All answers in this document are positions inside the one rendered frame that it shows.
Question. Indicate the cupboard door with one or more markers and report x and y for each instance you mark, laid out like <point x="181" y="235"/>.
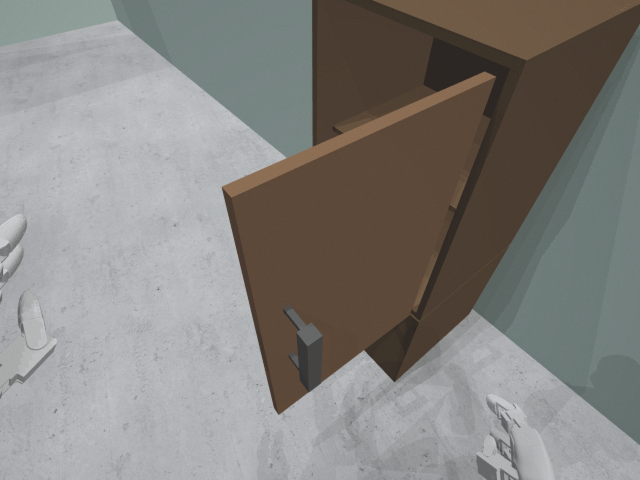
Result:
<point x="343" y="231"/>

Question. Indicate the robot left hand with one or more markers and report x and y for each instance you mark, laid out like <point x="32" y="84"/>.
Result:
<point x="24" y="355"/>

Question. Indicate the robot right hand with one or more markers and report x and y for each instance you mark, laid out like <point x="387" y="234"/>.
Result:
<point x="525" y="454"/>

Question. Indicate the handle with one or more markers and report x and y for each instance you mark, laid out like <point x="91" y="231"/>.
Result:
<point x="309" y="344"/>

